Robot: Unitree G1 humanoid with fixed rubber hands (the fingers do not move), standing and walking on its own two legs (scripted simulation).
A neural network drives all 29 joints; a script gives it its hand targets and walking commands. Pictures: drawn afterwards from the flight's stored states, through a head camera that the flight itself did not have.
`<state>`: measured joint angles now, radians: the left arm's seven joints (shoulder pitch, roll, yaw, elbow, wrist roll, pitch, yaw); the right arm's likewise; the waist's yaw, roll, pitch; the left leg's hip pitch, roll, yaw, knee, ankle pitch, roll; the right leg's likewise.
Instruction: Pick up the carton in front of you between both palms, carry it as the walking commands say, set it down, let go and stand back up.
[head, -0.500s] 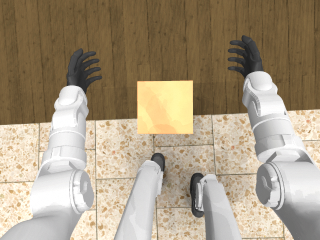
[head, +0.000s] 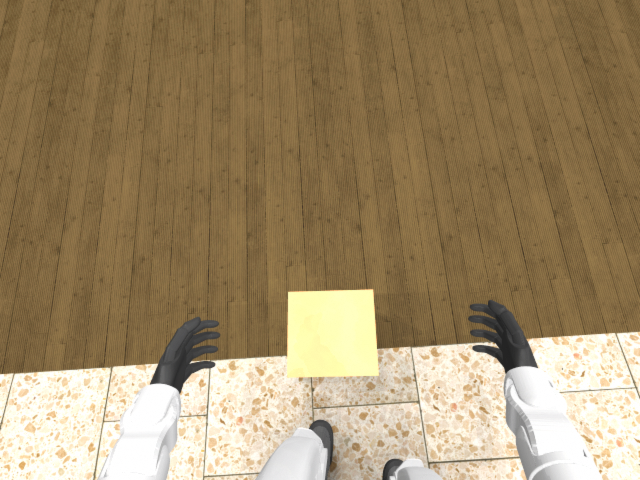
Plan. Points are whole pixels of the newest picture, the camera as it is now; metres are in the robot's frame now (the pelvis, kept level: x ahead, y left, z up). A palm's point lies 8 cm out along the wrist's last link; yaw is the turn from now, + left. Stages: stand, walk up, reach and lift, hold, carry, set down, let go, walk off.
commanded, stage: let go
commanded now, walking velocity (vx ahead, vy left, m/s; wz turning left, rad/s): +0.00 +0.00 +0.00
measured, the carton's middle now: (332, 337) +0.39 +0.06 -0.61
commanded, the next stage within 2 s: stand in 0.74 s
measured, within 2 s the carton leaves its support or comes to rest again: neither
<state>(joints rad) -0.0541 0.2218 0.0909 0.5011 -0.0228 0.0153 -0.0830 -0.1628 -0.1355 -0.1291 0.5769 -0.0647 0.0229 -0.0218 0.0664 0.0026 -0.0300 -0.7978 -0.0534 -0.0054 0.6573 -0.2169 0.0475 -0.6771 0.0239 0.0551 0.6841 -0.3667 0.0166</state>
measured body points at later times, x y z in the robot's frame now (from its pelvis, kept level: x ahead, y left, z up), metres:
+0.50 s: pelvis +0.02 -0.04 +0.03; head +0.04 -0.04 +0.48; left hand +0.19 +0.19 -0.05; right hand +0.19 -0.28 -0.05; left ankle +0.04 +0.08 -0.71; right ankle -0.04 -0.13 -0.71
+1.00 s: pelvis +0.06 -0.03 +0.02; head +0.06 -0.03 +0.47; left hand +0.16 +0.24 -0.08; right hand +0.16 -0.29 -0.09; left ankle +0.04 +0.08 -0.71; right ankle -0.04 -0.13 -0.71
